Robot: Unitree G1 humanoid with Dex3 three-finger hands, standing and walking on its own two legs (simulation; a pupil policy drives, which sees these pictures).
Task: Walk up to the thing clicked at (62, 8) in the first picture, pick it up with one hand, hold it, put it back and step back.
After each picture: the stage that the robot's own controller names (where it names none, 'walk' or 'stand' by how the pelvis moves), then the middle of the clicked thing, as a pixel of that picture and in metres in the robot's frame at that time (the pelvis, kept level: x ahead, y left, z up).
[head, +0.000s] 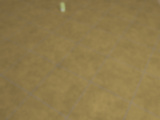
stand; (62, 7) +2.22 +0.27 -0.72
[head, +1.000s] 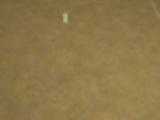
walk; (65, 17) +2.10 +0.16 -0.71
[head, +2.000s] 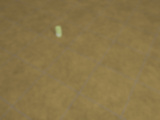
walk; (58, 31) +1.49 +0.20 -0.71
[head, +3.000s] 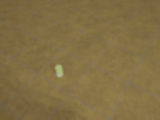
walk; (59, 70) +0.96 +0.21 -0.70
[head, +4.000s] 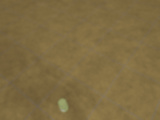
walk; (63, 105) +0.57 +0.21 -0.70
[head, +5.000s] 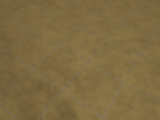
stand; out of the picture +0.37 +0.18 -0.69
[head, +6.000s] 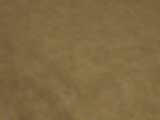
stand; out of the picture +0.35 +0.16 -0.72
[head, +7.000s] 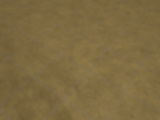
stand; out of the picture +0.35 +0.17 -0.73
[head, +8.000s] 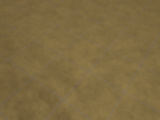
stand; out of the picture +0.35 +0.18 -0.73
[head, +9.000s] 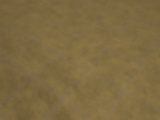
stand; out of the picture +0.34 +0.18 -0.73
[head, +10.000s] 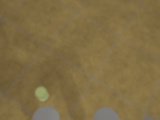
go down; (42, 94) +0.38 +0.19 -0.51
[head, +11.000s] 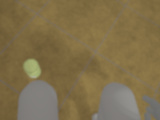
go down; (32, 69) +0.42 +0.22 -0.32
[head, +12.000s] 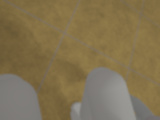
close in; out of the picture +0.39 +0.26 -0.23
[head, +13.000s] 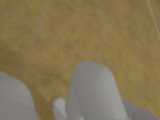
close; out of the picture +0.39 +0.27 -0.22
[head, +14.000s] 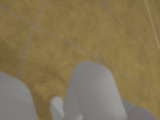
lift; out of the picture +0.38 +0.28 -0.22
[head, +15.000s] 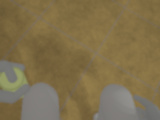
lift; (15, 84) +0.31 +0.23 -0.07
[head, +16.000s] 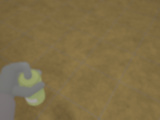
hold; (32, 88) +0.33 +0.17 +0.03
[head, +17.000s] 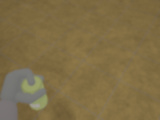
hold; (35, 93) +0.32 +0.17 -0.01
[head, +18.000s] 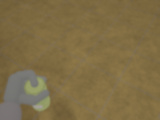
hold; (38, 94) +0.32 +0.16 -0.01
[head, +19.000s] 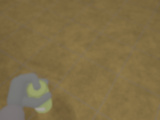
crouch; (40, 97) +0.32 +0.15 -0.03
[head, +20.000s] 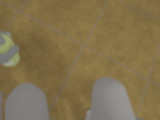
lower; (5, 51) +0.44 +0.22 -0.10
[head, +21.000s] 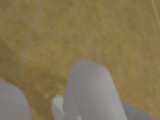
lower; out of the picture +0.40 +0.29 -0.22
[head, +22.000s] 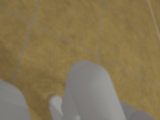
lower; out of the picture +0.40 +0.29 -0.22
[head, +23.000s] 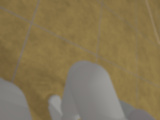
lower; out of the picture +0.40 +0.29 -0.23
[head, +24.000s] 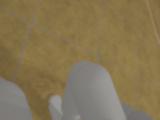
lower; out of the picture +0.40 +0.29 -0.22
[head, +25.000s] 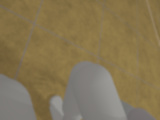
open; out of the picture +0.39 +0.27 -0.23
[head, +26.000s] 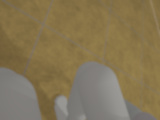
stand; out of the picture +0.38 +0.26 -0.23
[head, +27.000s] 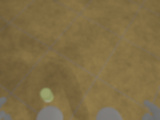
walk; (47, 95) +0.39 +0.19 -0.52
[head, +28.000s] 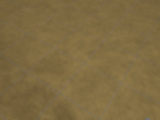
stand; out of the picture +0.35 +0.17 -0.66
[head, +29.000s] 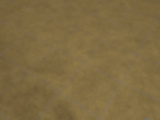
stand; out of the picture +0.35 +0.18 -0.67
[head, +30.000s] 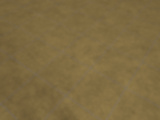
stand; out of the picture +0.37 +0.16 -0.72
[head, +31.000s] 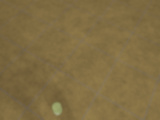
walk; (57, 108) +0.42 +0.15 -0.70
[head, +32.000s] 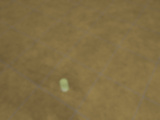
walk; (64, 85) +0.67 +0.18 -0.70
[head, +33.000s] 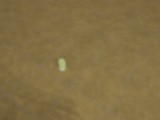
stand; (62, 64) +1.00 +0.18 -0.70
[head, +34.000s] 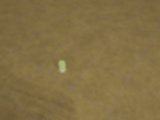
stand; (62, 66) +0.98 +0.18 -0.72
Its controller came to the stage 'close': yes
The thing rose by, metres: 0.70
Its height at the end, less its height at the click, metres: +0.00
